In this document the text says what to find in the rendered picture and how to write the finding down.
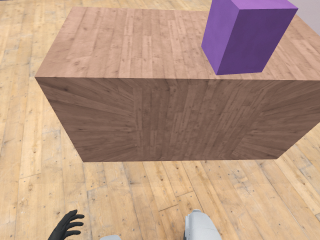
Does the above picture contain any carton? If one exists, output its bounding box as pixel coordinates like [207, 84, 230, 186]
[201, 0, 299, 76]

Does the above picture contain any robot right thigh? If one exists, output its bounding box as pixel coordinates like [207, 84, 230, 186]
[185, 212, 222, 240]

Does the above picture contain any pedestal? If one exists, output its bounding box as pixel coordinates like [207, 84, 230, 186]
[34, 6, 320, 163]

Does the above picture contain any robot left hand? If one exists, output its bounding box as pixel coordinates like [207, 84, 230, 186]
[48, 209, 85, 240]

